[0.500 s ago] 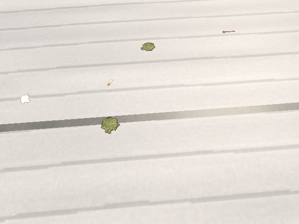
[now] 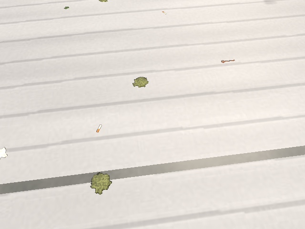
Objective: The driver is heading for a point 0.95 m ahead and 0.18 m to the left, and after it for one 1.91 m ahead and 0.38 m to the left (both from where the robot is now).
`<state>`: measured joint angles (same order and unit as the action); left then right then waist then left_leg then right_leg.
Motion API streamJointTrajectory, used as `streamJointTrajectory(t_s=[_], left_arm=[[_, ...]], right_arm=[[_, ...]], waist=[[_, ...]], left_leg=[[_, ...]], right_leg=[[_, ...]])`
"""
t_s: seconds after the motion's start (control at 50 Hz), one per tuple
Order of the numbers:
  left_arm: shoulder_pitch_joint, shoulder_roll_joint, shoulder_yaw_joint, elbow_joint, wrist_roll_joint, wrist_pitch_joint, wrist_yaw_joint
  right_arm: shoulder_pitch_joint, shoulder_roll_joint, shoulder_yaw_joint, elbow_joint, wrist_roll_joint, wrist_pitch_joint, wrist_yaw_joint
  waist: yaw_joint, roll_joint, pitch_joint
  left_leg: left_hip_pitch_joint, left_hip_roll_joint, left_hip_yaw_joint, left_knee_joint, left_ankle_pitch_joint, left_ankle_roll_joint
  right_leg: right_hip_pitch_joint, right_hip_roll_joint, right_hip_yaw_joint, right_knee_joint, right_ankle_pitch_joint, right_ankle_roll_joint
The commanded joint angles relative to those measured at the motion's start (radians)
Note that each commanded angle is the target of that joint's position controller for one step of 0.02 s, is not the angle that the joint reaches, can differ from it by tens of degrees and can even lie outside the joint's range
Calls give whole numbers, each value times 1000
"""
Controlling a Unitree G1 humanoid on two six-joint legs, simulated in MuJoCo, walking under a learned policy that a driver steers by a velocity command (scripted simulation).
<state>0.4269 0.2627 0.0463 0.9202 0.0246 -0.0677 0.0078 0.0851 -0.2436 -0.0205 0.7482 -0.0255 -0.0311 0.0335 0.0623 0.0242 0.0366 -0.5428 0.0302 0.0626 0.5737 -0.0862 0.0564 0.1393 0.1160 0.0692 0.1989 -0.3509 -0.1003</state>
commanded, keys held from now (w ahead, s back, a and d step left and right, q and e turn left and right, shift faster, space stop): w+q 0.50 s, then w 0.50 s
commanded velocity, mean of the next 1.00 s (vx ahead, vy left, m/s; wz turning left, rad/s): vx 0.50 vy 0.00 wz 0.32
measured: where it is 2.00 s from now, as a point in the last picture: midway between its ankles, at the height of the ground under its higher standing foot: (123, 114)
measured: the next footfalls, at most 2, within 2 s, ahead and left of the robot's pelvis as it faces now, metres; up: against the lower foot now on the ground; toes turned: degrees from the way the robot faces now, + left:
left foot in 0.04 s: +0.19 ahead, +0.09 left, +0.00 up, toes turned +3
right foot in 0.58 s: +0.51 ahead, -0.03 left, +0.00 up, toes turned +19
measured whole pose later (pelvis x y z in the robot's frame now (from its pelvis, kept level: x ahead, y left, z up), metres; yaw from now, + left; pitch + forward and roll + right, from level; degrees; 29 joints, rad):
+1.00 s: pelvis +0.52 +0.09 +0.01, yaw +22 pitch +2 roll -2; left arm 0.46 0.24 0.03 0.94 0.01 -0.08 -0.01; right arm 0.06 -0.25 -0.01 0.76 -0.03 -0.03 0.04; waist 0.08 0.04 0.02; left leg -0.55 0.05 0.03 0.62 -0.11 0.03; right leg 0.02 0.05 -0.05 0.22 -0.27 -0.04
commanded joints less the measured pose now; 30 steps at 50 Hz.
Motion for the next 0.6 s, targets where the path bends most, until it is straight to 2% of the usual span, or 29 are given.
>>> streamJointTrajectory(t_s=[0.02, 0.04, 0.06, 0.08, 0.1, 0.12, 0.14, 0.16, 0.18, 0.22, 0.26, 0.3, 0.36, 0.46, 0.5, 0.54, 0.56, 0.58, 0.6], left_arm=[[-19, 165, 32, -28, 12, -9, 11], [-25, 160, 27, -35, 8, -9, 12], [20, 97, 8, -75, -19, -16, 7], [55, 104, 14, -76, -12, -20, -2], [-14, 129, 14, -90, 15, -21, -3], [-91, 130, 10, -108, 13, -29, -10], [-124, 115, 7, -120, 10, -31, -15], [-133, 110, 5, -134, 19, -20, -17], [-117, 96, -1, -130, 25, -3, -19], [-118, 83, -6, -140, 28, 17, -22], [-188, 78, -10, -168, 26, 25, -23], [-288, 77, -12, -203, 23, 26, -24], [-388, 67, -18, -237, 16, 24, -28], [-508, 72, -26, -291, 4, 10, -30], [-476, 92, -22, -293, 1, 1, -28], [-329, 122, -9, -247, 1, -9, -17], [-211, 148, 4, -213, 10, -22, -6], [-59, 212, 19, -203, 31, -30, 11], [-28, 306, 45, -192, 39, -14, 14]], right_arm=[[166, -127, -45, 1, 3, -23, -17], [321, -154, -58, 46, -9, -30, -26], [441, -261, -86, 61, -28, -32, -36], [398, -266, -92, 71, 3, -18, -22], [290, -226, -85, 51, 26, -14, -11], [232, -174, -74, 37, 26, -13, -8], [210, -143, -65, 42, 18, -13, -11], [212, -131, -60, 55, 19, -17, -15], [212, -130, -58, 61, 21, -23, -18], [244, -152, -65, 73, 27, -35, -19], [267, -170, -72, 79, 28, -34, -22], [304, -171, -75, 85, 29, -31, -23], [356, -174, -80, 94, 29, -27, -25], [414, -181, -85, 94, 12, -19, -36], [381, -196, -90, 78, 8, -18, -44], [330, -207, -92, 66, 8, -24, -44], [329, -192, -86, 71, 16, -31, -37], [337, -132, -67, 49, 26, -40, -30], [470, -57, -53, 33, 50, -39, -29]], waist=[[-125, -87, -81], [-193, -57, -166], [-195, 111, -279], [-134, 243, -317], [-104, 99, -179], [-102, 12, -87], [-78, -28, -22], [-55, -18, 0], [-38, -2, -10], [-33, 20, -27], [-44, 20, -7], [-74, 21, 18], [-117, 32, 9], [-159, 47, -2], [-129, 59, -10], [-62, 61, -57], [-4, 9, -120], [52, -89, -257], [-10, -320, -344]], left_leg=[[255, -93, 34, -72, -80, 72], [476, -44, -31, -102, -60, 110], [740, 208, -427, -131, -139, 218], [827, 333, -840, -279, -78, 317], [718, 302, -744, -290, -163, 304], [589, 268, -611, -310, -143, 285], [483, 217, -526, -339, -81, 251], [419, 176, -468, -353, -1, 227], [385, 142, -421, -364, 51, 213], [358, 118, -378, -377, 126, 223], [336, 96, -359, -403, 96, 223], [347, 80, -360, -416, 88, 207], [405, 61, -361, -386, 129, 173], [514, 79, -412, -286, 280, 160], [511, 92, -447, -240, 308, 135], [468, 80, -437, -140, 411, 98], [433, 26, -385, 23, 425, 74], [328, -28, -312, 275, 219, 49], [35, -191, -189, 532, -404, 13]], right_leg=[[-20, -279, -14, 321, 1104, -38], [-140, -249, -50, 538, 974, -20], [-431, -138, -123, 901, 569, 24], [-681, 10, -72, 1125, -129, 43], [-770, -75, 12, 1166, -71, 33], [-779, -120, 7, 1124, 3, 37], [-755, -155, 1, 1045, 34, 42], [-723, -176, 0, 984, 40, 57], [-682, -184, -7, 948, 48, 73], [-675, -186, -31, 893, 56, 103], [-715, -195, -49, 809, 113, 131], [-762, -199, -58, 699, 197, 153], [-775, -183, -58, 567, 306, 163], [-762, -139, -53, 431, 305, 148], [-670, -125, -34, 362, 260, 127], [-449, -91, -57, 294, 206, 90], [-278, -113, -45, 234, 228, 59], [-64, -314, 160, 205, 52, 2], [148, -544, 614, 111, -24, -129]])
